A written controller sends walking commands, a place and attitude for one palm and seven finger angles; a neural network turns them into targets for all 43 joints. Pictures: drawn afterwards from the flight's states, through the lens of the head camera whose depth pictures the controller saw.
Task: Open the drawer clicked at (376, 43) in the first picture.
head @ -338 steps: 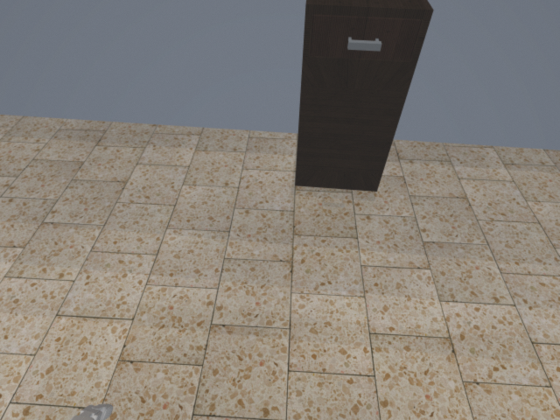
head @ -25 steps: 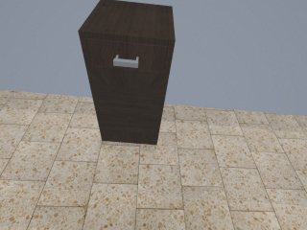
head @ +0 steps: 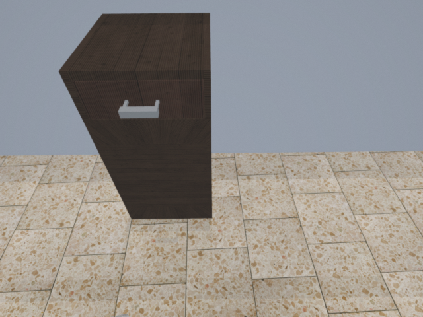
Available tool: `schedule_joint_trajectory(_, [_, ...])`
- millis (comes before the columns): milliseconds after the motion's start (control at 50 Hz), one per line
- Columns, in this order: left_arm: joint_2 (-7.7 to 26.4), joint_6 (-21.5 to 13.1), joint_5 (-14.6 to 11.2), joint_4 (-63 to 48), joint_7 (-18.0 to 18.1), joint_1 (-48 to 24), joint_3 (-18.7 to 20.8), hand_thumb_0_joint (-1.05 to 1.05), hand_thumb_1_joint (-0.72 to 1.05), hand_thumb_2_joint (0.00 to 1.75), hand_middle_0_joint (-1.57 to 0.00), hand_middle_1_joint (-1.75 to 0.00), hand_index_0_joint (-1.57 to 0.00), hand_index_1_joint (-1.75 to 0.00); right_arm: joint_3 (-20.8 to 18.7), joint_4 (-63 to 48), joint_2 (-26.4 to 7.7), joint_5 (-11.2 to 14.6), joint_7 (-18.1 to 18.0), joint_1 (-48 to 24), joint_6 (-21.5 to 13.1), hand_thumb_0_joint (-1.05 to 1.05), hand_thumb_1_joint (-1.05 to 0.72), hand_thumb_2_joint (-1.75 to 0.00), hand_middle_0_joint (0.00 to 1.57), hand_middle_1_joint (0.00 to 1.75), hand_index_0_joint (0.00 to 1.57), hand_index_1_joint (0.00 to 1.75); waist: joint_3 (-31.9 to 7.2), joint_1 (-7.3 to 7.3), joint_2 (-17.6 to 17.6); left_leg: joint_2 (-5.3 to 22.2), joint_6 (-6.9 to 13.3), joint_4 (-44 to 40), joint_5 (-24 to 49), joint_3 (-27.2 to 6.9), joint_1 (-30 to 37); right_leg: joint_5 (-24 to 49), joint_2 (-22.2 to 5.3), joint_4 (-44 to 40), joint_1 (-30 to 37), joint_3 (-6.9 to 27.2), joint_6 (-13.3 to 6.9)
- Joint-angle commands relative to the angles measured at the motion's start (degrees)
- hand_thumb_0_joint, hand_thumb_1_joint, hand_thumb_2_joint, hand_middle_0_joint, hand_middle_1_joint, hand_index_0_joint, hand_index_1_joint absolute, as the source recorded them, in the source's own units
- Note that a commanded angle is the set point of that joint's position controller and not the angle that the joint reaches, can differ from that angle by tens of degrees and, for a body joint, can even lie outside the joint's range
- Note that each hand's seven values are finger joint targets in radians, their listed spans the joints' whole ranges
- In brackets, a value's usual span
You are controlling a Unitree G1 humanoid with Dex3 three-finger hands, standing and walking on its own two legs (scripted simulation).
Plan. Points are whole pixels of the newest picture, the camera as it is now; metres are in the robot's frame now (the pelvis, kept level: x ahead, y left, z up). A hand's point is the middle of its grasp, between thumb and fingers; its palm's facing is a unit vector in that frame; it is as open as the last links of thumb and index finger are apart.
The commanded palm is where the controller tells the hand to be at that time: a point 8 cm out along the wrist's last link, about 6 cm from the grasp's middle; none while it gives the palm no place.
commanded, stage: take the last steps up to it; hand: left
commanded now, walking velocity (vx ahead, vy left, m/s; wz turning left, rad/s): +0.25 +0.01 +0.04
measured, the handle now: (140, 107) +0.69 +0.24 +0.00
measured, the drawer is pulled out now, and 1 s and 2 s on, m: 0.00 0.00 0.00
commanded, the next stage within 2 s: come to a stop and stand still in 0.30 s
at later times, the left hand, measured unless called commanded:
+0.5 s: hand out of the picture +0.13 +0.21 -0.17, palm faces +0.06 -0.99 -0.15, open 7.4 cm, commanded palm none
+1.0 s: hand (125, 288) +0.22 +0.21 -0.16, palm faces +0.03 -0.97 -0.25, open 7.4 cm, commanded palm none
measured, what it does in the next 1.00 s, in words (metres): walks ahead: left foot, then right foot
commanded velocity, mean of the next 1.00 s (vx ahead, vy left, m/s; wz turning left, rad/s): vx -0.01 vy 0.02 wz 0.00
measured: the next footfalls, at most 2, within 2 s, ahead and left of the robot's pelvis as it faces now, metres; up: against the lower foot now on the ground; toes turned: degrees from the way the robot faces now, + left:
left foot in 0.28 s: +0.20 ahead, +0.14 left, +0.00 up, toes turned +9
right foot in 0.64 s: +0.24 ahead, -0.09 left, +0.00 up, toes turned +4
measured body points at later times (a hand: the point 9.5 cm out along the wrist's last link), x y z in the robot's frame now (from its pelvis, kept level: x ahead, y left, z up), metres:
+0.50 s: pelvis +0.14 +0.04 +0.01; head +0.15 +0.05 +0.46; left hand +0.12 +0.26 -0.15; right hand +0.18 -0.19 -0.13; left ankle +0.16 +0.13 -0.73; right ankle +0.14 -0.09 -0.68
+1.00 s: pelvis +0.14 +0.02 +0.00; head +0.17 +0.01 +0.45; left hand +0.22 +0.26 -0.14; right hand +0.20 -0.23 -0.15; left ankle +0.12 +0.15 -0.73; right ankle +0.20 -0.10 -0.73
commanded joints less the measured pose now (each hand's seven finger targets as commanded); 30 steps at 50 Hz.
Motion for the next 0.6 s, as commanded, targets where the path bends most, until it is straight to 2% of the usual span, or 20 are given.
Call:
schedule_joint_trajectory(0, [5.34,-0.42,0.67,0.6,0.92,6.37,1.19,0.0,0.9,0.9,-0.2,-0.3,-0.2,-0.3,-0.14,-4.68,-0.74,-0.69,0.72,1.37,-0.37,0.0,-0.9,-0.9,0.2,0.3,0.2,0.3,2.0,0.09,-8.1,3.92,-1.68,-4.53,6.0,-0.22,-6.41,-4.97,-14.63,-23.45,-3.17,12.48,-4.88])
schedule_joint_trajectory(20, [5.49,-0.57,0.85,0.68,0.97,6.7,1.37,0.0,0.9,0.9,-0.2,-0.3,-0.2,-0.3,-0.28,-5.12,-0.22,-0.6,0.94,1.16,-0.24,0.0,-0.9,-0.9,0.2,0.3,0.2,0.3,1.92,-0.21,-7.76,3.72,-1.69,-8.17,6.3,0.51,-5.18,-4.46,-14.14,-23.9,-3.56,11.48,-5.57])
schedule_joint_trajectory(60, [7.14,-0.62,0.74,0.68,0.67,6.89,1.49,0.0,0.9,0.9,-0.2,-0.3,-0.2,-0.3,-0.08,-6.51,-0.49,-0.51,1.38,-1.38,-0.26,0.0,-0.9,-0.9,0.2,0.3,0.2,0.3,2.44,0.19,-7.86,3.49,-2.08,-14.62,7.82,1.71,-4.57,-4.86,-13.59,-24.47,-3.54,10.61,-6.2])
schedule_joint_trajectory(100, [8.27,-0.62,0.68,1.47,0.33,8.52,1.6,0.0,0.9,0.9,-0.2,-0.3,-0.2,-0.3,-0.08,-7.83,-1.22,-0.44,1.75,-4.85,-0.7,0.0,-0.9,-0.9,0.2,0.3,0.2,0.3,2.32,1.47,-8.48,2.78,-2.21,-20.4,8.7,2.86,-4.98,-4.83,-13.23,-23.84,-0.4,10.29,-6.29])
schedule_joint_trajectory(140, [9.0,-0.61,0.84,2.18,0.34,9.57,1.89,0.0,0.9,0.9,-0.2,-0.3,-0.2,-0.3,-0.03,-8.98,-1.72,-0.29,1.87,-7.61,-1.49,0.0,-0.9,-0.9,0.2,0.3,0.2,0.3,2.14,2.31,-8.22,2.52,-2.33,-25.62,7.9,3.02,-3.63,-2.56,-14.23,-21.54,1.99,10.94,-6.33])
schedule_joint_trajectory(200, [9.35,-0.03,0.53,2.96,0.27,10.46,1.93,0.0,0.9,0.9,-0.2,-0.3,-0.2,-0.3,0.1,-9.08,-2.58,-0.22,1.67,-7.98,-2.21,0.0,-0.9,-0.9,0.2,0.3,0.2,0.3,1.91,1.64,-7.79,0.72,-2.38,-33.58,11.1,5.09,3.94,-2.7,-12.71,-17.43,1.17,9.53,-4.73])
schedule_joint_trajectory(220, [8.53,0.4,0.52,3.15,0.26,10.54,1.8,0.0,0.9,0.9,-0.2,-0.3,-0.2,-0.3,0.02,-8.44,-3.47,-0.15,1.48,-5.86,-2.45,0.0,-0.9,-0.9,0.2,0.3,0.2,0.3,1.62,0.46,-5.1,0.01,-2.14,-36.8,11.63,5.41,10.81,-6.09,-11.55,-14.61,-3.24,8.67,-3.86])
schedule_joint_trajectory(240, [7.24,0.79,0.48,2.89,0.14,10.5,1.43,0.0,0.9,0.9,-0.2,-0.3,-0.2,-0.3,-0.27,-7.14,-5.18,-0.19,1.19,-2.11,-2.77,0.0,-0.9,-0.9,0.2,0.3,0.2,0.3,1.0,-1.17,-0.79,1.22,-1.88,-40.11,10.02,3.17,16.73,-8.69,-8.79,-8.66,-6.8,6.96,-2.5])
schedule_joint_trajectory(260, [4.44,1.04,0.25,1.94,-0.19,11.38,0.9,0.0,0.9,0.9,-0.2,-0.3,-0.2,-0.3,-0.94,-6.25,-9.46,-0.7,0.63,2.11,-3.03,0.0,-0.9,-0.9,0.2,0.3,0.2,0.3,0.08,-2.39,9.7,10.23,1.71,-46.4,7.15,-9.23,21.51,-10.97,-3.12,3.93,-13.1,2.97,0.14])
schedule_joint_trajectory(280, [3.12,0.77,0.17,0.18,-0.35,10.15,0.57,0.0,0.9,0.9,-0.2,-0.3,-0.2,-0.3,-1.71,-5.86,-13.46,-0.9,0.21,6.73,-2.7,0.0,-0.9,-0.9,0.2,0.3,0.2,0.3,-0.75,-3.61,15.8,19.86,7.34,-54.09,6.28,-22.63,21.55,-20.3,1.41,18.21,-17.09,-0.38,1.79])
schedule_joint_trajectory(300, [4.29,1.16,0.71,-0.02,0.06,8.9,0.66,0.0,0.9,0.9,-0.2,-0.3,-0.2,-0.3,-1.38,-5.6,-13.0,-0.84,-0.28,5.33,-2.52,0.0,-0.9,-0.9,0.2,0.3,0.2,0.3,-1.74,-3.34,14.72,20.65,8.78,-56.28,2.46,-23.73,18.99,-20.92,-0.55,27.11,-18.02,4.77,1.21])
schedule_joint_trajectory(320, [4.89,1.34,0.76,0.19,-0.14,8.11,0.84,0.0,0.9,0.9,-0.2,-0.3,-0.2,-0.3,-0.98,-6.81,-11.31,-0.43,-0.47,1.72,-2.38,0.0,-0.9,-0.9,0.2,0.3,0.2,0.3,0.11,-1.85,11.2,19.6,8.95,-56.88,-1.09,-22.22,14.96,-17.37,-2.43,31.49,-18.78,6.42,0.88])
schedule_joint_trajectory(340, [4.78,1.19,0.83,0.86,-0.59,8.25,1.01,0.0,0.9,0.9,-0.2,-0.3,-0.2,-0.3,-0.36,-7.72,-9.2,-0.34,-0.57,-1.42,-2.62,0.0,-0.9,-0.9,0.2,0.3,0.2,0.3,0.98,-0.92,7.81,17.47,8.7,-57.34,-0.09,-18.15,12.28,-13.4,-3.69,32.48,-18.39,7.3,1.11])
schedule_joint_trajectory(360, [4.18,1.19,0.96,1.54,-0.83,9.0,0.98,0.0,0.9,0.9,-0.2,-0.3,-0.2,-0.3,0.15,-8.15,-7.55,-0.34,-0.68,-3.46,-3.08,0.0,-0.9,-0.9,0.2,0.3,0.2,0.3,1.04,0.29,5.05,15.73,8.0,-57.51,4.16,-14.22,10.85,-10.55,-4.41,31.59,-16.87,7.59,1.55])
schedule_joint_trajectory(400, [2.16,1.86,0.81,2.92,-0.51,11.74,0.57,0.0,0.9,0.9,-0.2,-0.3,-0.2,-0.3,0.54,-8.28,-5.69,-0.18,-1.11,-5.63,-3.61,0.0,-0.9,-0.9,0.2,0.3,0.2,0.3,-0.99,2.04,3.31,13.12,7.29,-55.64,20.43,-6.84,10.54,-6.93,-4.48,27.23,-12.77,7.38,2.92])
schedule_joint_trajectory(440, [0.9,2.79,0.18,4.02,0.25,13.27,-0.09,0.0,0.9,0.9,-0.2,-0.3,-0.2,-0.3,1.38,-7.98,-5.06,0.15,-1.66,-7.47,-3.56,0.0,-0.9,-0.9,0.2,0.3,0.2,0.3,-2.47,3.4,2.21,11.97,7.13,-52.79,38.52,-2.4,8.94,-5.33,-4.31,19.29,-6.19,8.07,4.08])
schedule_joint_trajectory(460, [0.74,3.18,0.05,4.25,0.62,13.62,-0.42,0.0,0.9,0.9,-0.2,-0.3,-0.2,-0.3,1.53,-7.59,-5.51,0.19,-1.79,-7.89,-3.3,0.0,-0.9,-0.9,0.2,0.3,0.2,0.3,-3.31,3.45,2.57,11.54,7.12,-51.33,43.57,-1.26,10.13,-5.06,-3.63,15.41,-4.26,7.47,4.39])
schedule_joint_trajectory(520, [2.51,4.02,-0.02,3.81,1.24,12.16,-0.38,0.0,0.9,0.9,-0.2,-0.3,-0.2,-0.3,0.83,-6.11,-6.85,0.39,-1.9,-8.29,-1.81,0.0,-0.9,-0.9,0.2,0.3,0.2,0.3,-2.7,2.78,6.04,11.9,6.96,-49.17,42.74,-1.25,10.71,-4.73,-2.66,7.41,-0.94,5.77,4.51])
schedule_joint_trajectory(560, [3.8,4.35,0.26,3.31,1.42,11.71,0.1,0.0,0.9,0.9,-0.2,-0.3,-0.2,-0.3,0.09,-5.82,-7.02,0.43,-1.94,-8.31,-0.92,0.0,-0.9,-0.9,0.2,0.3,0.2,0.3,-0.65,3.12,6.29,11.43,6.08,-47.07,38.85,-1.23,8.4,-0.74,-2.37,2.93,1.24,5.23,4.29])
schedule_joint_trajectory(580, [4.35,4.32,0.35,3.36,1.5,12.3,0.37,0.0,0.9,0.9,-0.2,-0.3,-0.2,-0.3,-0.15,-5.77,-6.96,0.45,-1.89,-8.8,-0.51,0.0,-0.9,-0.9,0.2,0.3,0.2,0.3,0.02,3.76,5.85,10.54,4.93,-45.39,35.74,-0.97,7.24,2.77,-2.53,-0.32,2.84,5.4,4.02])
